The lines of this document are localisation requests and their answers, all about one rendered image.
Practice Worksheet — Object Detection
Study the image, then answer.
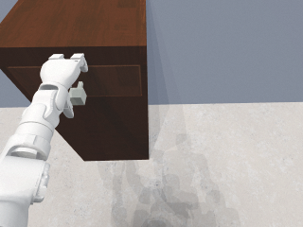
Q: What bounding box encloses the robot left hand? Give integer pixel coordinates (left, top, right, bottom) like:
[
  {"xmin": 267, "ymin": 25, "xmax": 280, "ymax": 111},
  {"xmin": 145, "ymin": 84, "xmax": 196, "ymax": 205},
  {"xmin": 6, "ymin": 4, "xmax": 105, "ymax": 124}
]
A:
[{"xmin": 40, "ymin": 53, "xmax": 88, "ymax": 118}]

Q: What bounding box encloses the handle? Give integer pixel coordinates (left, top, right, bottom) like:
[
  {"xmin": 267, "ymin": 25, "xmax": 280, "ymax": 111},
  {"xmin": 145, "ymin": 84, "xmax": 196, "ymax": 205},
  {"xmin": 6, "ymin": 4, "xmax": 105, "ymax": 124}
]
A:
[{"xmin": 69, "ymin": 81, "xmax": 87, "ymax": 106}]

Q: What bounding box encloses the left robot upper arm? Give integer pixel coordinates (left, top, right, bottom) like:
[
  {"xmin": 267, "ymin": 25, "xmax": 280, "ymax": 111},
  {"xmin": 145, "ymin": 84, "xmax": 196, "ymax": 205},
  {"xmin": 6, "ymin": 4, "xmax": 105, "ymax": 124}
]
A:
[{"xmin": 0, "ymin": 155, "xmax": 50, "ymax": 227}]

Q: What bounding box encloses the drawer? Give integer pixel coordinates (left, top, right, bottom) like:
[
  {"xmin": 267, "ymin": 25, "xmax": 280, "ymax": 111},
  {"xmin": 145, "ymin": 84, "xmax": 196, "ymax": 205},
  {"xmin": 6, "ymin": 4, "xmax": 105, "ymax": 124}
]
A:
[{"xmin": 9, "ymin": 64, "xmax": 141, "ymax": 96}]

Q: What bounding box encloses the left robot forearm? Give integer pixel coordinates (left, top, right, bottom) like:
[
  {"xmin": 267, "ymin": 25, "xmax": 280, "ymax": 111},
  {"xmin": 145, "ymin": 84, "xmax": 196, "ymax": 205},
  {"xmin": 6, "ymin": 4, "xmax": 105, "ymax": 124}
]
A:
[{"xmin": 0, "ymin": 81, "xmax": 68, "ymax": 164}]

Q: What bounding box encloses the cabinet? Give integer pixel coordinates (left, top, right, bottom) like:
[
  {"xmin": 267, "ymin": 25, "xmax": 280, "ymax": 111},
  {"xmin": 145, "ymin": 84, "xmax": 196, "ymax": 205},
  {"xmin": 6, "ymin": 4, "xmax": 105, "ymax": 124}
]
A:
[{"xmin": 0, "ymin": 0, "xmax": 150, "ymax": 162}]

